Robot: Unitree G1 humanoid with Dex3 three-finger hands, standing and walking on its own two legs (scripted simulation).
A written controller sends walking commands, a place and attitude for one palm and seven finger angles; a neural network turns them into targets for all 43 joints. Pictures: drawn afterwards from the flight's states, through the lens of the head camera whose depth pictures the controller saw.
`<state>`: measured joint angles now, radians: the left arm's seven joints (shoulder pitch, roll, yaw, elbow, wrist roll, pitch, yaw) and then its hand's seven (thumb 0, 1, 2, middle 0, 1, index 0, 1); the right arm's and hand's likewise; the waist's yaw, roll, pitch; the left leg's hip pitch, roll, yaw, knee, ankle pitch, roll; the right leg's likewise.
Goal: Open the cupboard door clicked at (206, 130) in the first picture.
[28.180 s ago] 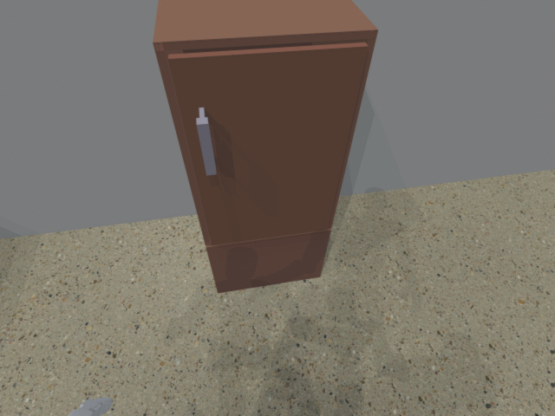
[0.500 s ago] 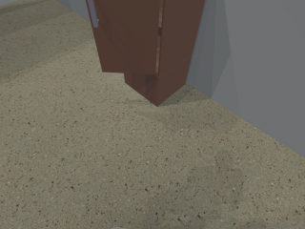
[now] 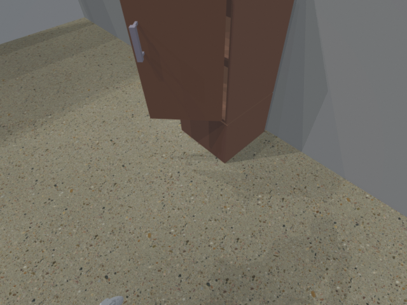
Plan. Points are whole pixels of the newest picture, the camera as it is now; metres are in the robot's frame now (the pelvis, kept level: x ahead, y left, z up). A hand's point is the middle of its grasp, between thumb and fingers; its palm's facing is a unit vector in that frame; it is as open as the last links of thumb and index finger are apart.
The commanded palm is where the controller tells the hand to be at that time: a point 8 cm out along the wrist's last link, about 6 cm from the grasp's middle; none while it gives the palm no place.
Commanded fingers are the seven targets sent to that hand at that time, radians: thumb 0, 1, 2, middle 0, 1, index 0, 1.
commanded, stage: take the last steps up to it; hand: left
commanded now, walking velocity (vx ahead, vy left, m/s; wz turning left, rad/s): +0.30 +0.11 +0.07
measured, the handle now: (138, 41) +1.00 +0.30 +0.03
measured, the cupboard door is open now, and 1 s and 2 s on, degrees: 42 42 42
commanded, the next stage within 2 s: come to a stop and stand still in 0.94 s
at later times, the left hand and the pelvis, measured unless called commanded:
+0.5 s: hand (94, 303) +0.15 +0.27 -0.17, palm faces +0.08 -0.98 -0.15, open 7.4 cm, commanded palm none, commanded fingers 0.00 0.90 0.90 -0.20 -0.30 -0.20 -0.30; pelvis +0.17 +0.09 +0.01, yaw +0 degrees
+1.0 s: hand (134, 190) +0.44 +0.24 -0.15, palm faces +0.04 -0.98 -0.20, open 7.2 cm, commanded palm none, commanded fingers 0.00 0.90 0.90 -0.20 -0.30 -0.20 -0.30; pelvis +0.35 +0.06 +0.01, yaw +0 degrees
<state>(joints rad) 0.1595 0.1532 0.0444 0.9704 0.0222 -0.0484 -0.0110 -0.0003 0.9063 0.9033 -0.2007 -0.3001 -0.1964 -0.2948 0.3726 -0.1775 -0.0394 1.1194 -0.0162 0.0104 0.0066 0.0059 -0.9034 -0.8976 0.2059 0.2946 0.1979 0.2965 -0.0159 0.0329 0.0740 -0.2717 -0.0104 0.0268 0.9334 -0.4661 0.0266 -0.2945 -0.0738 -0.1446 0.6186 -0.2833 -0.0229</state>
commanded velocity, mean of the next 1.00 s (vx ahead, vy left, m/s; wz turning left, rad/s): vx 0.26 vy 0.05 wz -0.02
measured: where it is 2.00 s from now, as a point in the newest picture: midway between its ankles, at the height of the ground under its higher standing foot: (202, 270)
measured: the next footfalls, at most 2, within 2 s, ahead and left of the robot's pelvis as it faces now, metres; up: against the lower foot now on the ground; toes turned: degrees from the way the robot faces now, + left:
left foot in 0.32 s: +0.23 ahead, +0.18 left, +0.00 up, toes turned +10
right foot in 0.84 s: +0.40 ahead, -0.03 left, +0.00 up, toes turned -8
